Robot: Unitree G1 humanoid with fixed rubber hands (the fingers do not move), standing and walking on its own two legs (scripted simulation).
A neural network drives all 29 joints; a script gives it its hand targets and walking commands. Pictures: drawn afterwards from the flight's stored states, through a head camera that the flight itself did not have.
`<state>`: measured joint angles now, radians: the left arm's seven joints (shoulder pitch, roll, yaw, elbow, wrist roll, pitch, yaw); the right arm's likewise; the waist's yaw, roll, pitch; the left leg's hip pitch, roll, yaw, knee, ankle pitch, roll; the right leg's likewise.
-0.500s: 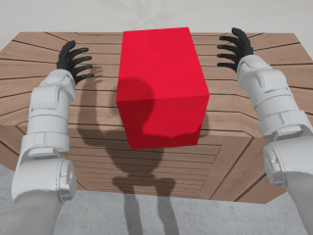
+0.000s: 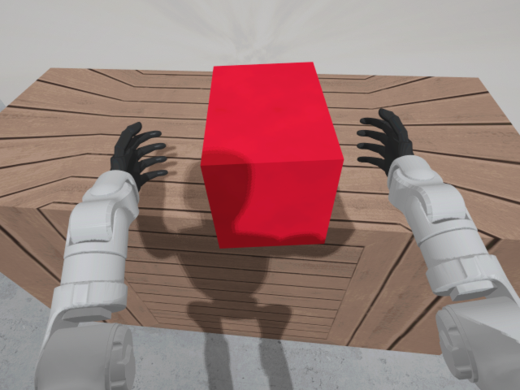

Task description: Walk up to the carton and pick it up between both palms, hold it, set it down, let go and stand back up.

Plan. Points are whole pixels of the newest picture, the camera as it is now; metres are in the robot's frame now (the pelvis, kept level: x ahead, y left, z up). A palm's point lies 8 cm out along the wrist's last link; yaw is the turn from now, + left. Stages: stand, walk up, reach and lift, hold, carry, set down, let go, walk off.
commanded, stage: set down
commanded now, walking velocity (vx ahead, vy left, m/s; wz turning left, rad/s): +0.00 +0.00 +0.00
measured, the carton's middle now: (267, 152) +0.53 +0.00 +0.06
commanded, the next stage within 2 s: let go in 0.80 s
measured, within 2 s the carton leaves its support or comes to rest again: neither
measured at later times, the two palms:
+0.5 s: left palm (133, 237) +0.31 +0.20 +0.10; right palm (411, 222) +0.32 -0.20 +0.10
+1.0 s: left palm (136, 295) +0.26 +0.21 +0.03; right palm (410, 289) +0.25 -0.20 +0.02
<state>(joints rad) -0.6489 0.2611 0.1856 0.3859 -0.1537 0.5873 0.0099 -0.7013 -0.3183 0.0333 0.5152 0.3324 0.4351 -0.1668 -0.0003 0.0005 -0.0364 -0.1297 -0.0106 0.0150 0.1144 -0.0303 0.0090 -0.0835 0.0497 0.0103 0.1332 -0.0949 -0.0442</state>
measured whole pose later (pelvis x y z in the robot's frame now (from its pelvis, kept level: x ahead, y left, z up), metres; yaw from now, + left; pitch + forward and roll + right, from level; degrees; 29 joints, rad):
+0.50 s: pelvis +0.00 +0.01 +0.00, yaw -1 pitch -1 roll +0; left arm -0.23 0.16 0.12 0.04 -0.12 0.52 0.02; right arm -0.26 -0.30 0.02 0.18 0.29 0.31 -0.15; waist 0.01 -0.01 -0.01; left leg -0.08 -0.02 0.04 0.15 -0.06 0.02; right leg -0.05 0.04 0.03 0.20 -0.13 -0.04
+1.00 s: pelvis +0.00 +0.01 +0.00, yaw -1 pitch +1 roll +1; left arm 0.02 0.15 0.04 0.14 -0.10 0.31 0.03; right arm 0.06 -0.25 0.04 0.19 0.21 0.14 -0.08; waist 0.03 -0.01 -0.03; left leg -0.13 -0.02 0.04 0.20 -0.09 0.02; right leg -0.11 0.04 0.04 0.27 -0.17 -0.04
